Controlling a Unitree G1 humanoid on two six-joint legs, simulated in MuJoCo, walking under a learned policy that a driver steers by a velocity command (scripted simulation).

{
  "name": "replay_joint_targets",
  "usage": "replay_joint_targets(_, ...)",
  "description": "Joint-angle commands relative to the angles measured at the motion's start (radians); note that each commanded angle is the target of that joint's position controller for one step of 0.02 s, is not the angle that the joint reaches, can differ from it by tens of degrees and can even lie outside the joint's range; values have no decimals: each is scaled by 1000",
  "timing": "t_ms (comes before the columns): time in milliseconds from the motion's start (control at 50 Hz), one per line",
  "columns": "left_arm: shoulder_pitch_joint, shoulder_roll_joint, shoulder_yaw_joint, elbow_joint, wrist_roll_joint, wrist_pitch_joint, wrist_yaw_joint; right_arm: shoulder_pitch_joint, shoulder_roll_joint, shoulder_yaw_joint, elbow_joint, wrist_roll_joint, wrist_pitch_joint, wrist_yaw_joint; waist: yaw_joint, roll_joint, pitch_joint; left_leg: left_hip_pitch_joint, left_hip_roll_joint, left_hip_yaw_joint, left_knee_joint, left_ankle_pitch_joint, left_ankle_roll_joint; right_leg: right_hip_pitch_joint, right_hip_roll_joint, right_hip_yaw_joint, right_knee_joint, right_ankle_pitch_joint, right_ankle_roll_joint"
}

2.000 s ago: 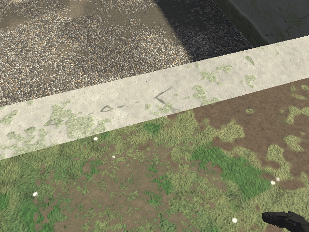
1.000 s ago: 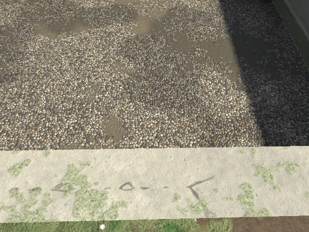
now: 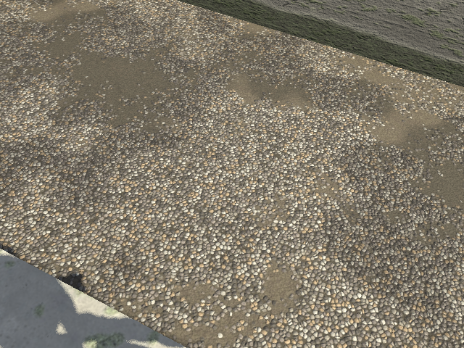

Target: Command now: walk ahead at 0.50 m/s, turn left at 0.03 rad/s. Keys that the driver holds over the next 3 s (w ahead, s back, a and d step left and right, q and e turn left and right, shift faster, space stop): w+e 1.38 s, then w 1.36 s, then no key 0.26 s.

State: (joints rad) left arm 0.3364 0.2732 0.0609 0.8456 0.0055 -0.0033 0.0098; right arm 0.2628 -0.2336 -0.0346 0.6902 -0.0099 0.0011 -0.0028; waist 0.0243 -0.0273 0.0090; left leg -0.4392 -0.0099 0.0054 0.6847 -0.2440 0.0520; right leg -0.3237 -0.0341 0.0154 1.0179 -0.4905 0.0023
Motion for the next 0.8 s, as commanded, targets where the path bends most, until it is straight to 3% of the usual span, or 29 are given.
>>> replay_joint_targets(20,-77,59,5,-121,2,-7,12,194,-187,-57,-3,-25,-3,-17,-94,155,-59,368,295,-403,-341,80,153,-410,33,99,272,42,-23)
replay_joint_targets(60,-2,48,10,-92,12,19,7,150,-127,-36,-1,-12,-21,-20,-33,138,-69,258,252,-268,-325,286,110,-288,19,107,228,121,-12)
replay_joint_targets(120,-10,46,19,-100,8,55,1,146,-116,-33,7,-5,-46,-9,-11,106,-36,190,261,-202,-325,344,130,-280,49,108,213,207,-13)
replay_joint_targets(180,-90,26,14,-136,22,63,1,180,-137,-42,33,-4,-55,-15,-25,109,14,199,271,-147,-320,346,127,-320,36,101,85,307,-28)
replay_joint_targets(220,-188,3,-4,-196,14,58,-16,130,-153,-44,14,-11,-50,-19,-29,125,32,124,239,-47,-306,340,103,-219,38,21,-98,320,-33)
replay_joint_targets(240,-194,6,-7,-204,13,60,-27,140,-175,-50,14,-17,-45,-19,-41,153,8,121,233,-36,-293,323,103,-171,50,-33,-108,257,-44)
replay_joint_targets(260,-192,16,-7,-218,5,69,-33,135,-174,-50,11,-8,-37,-20,-46,169,4,144,252,-38,-261,343,109,-172,46,-41,-122,169,-49)
replay_joint_targets(280,-201,20,-7,-235,7,71,-41,156,-180,-51,11,-7,-29,-26,-68,158,-16,170,268,-58,-248,330,110,-167,51,-57,-117,151,-57)
replay_joint_targets(320,-213,19,-9,-270,-7,69,-46,146,-190,-56,4,-11,-12,-36,-71,145,-16,205,292,-74,-216,274,90,-161,41,-53,-185,112,-80)
replay_joint_targets(340,-171,35,-6,-269,0,68,-45,68,-201,-60,-14,-11,-19,-43,-24,116,6,126,272,-19,-152,406,52,-54,52,-51,-291,166,-97)
replay_joint_targets(360,-34,23,-1,-231,8,62,-39,32,-216,-62,-20,-1,-21,-45,47,100,-73,89,222,41,22,478,15,135,99,-64,-384,214,-121)
replay_joint_targets(380,84,85,20,-213,19,54,-28,20,-193,-52,-41,7,-11,-47,110,-68,-135,-16,115,137,398,408,-38,289,15,137,-499,313,-179)
replay_joint_targets(400,48,227,40,-243,-7,55,-36,-28,-109,-22,-142,7,-1,-42,56,-321,-183,-357,-69,89,632,-312,-85,426,-232,588,-574,619,-314)
replay_joint_targets(420,32,207,47,-252,-34,69,-33,-92,-148,-29,-153,-15,11,-58,102,-221,-195,-415,-38,-73,688,-281,-102,374,-248,642,-585,584,-361)
replay_joint_targets(440,-52,152,25,-278,-15,71,-12,-102,-174,-34,-149,-9,14,-64,59,-170,-121,-410,-23,-79,699,-238,-124,271,-245,546,-573,669,-360)
replay_joint_targets(460,-94,107,8,-286,-7,70,-3,-92,-178,-34,-138,-10,17,-68,20,-105,-73,-365,3,-74,656,-192,-135,162,-206,483,-567,689,-326)
replay_joint_targets(500,-185,61,-15,-313,-10,63,0,-70,-154,-24,-125,-25,33,-69,-37,-83,-60,-242,36,-71,504,-126,-158,30,-115,387,-588,712,-252)
replay_joint_targets(520,-192,61,-19,-315,-8,57,-4,-76,-144,-21,-124,-27,44,-67,-40,-72,-73,-192,36,-62,453,-118,-165,7,-95,372,-597,723,-234)
replay_joint_targets(540,-203,56,-27,-320,-7,44,-6,-88,-137,-17,-124,-41,52,-67,-54,-24,-62,-118,22,-42,384,-85,-169,-56,-75,321,-581,890,-219)
replay_joint_targets(580,-197,76,-27,-305,1,34,-9,-100,-99,0,-124,-49,61,-56,-50,-31,-103,-34,10,-26,259,-37,-161,-32,-35,306,-577,917,-177)
replay_joint_targets(620,-224,79,-27,-320,6,51,-6,-165,-76,15,-143,-34,64,-41,-37,-43,-116,11,-11,-34,166,-18,-154,-14,-13,328,-590,709,-153)
replay_joint_targets(660,-248,88,-23,-337,10,73,-6,-222,-80,22,-160,-21,55,-28,-11,-52,-102,29,-19,-44,65,-33,-141,5,-15,384,-607,491,-157)
replay_joint_targets(680,-254,95,-18,-339,11,78,-4,-244,-81,22,-170,-22,52,-25,2,-60,-100,59,-25,-44,29,-32,-138,2,-9,408,-607,422,-162)
replay_joint_targets(720,-301,88,-22,-354,3,94,-4,-201,-33,41,-159,-34,38,-16,-29,-31,-108,220,-18,-26,-122,13,-103,-54,-8,443,-591,326,-157)
replay_joint_targets(740,-295,74,-26,-355,-8,94,-1,-159,-21,44,-148,-45,31,-17,-34,0,-124,362,9,-23,-143,46,-79,-131,9,436,-554,294,-135)
replay_joint_targets(760,-261,34,-36,-363,-20,87,-3,-148,-56,31,-146,-54,23,-20,-15,99,-169,530,87,-84,-91,104,-40,-260,61,372,-494,170,-98)
replay_joint_targets(780,-294,10,-44,-382,-27,82,-8,-163,-112,13,-156,-48,21,-19,-45,252,-168,496,182,-217,-179,20,13,-311,148,224,-386,62,-62)
replay_joint_targets(800,-348,41,-34,-397,-15,77,-10,-156,-134,10,-169,-42,21,-19,-76,267,-116,424,268,-333,-272,18,61,-326,165,161,-285,46,-34)
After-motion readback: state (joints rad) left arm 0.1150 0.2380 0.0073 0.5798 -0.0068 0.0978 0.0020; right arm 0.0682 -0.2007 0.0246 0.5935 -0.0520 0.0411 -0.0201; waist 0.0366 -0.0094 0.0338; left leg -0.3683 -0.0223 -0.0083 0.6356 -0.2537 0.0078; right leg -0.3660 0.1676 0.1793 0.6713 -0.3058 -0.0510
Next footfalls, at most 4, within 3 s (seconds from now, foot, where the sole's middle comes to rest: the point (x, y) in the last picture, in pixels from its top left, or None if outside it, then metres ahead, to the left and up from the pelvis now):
0.38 right None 0.17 -0.13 -0.76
0.74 left None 0.26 0.05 -0.76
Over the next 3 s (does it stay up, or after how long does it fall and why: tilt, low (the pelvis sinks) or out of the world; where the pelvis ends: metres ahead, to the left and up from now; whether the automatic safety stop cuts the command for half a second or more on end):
stays up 0.19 -0.01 0.01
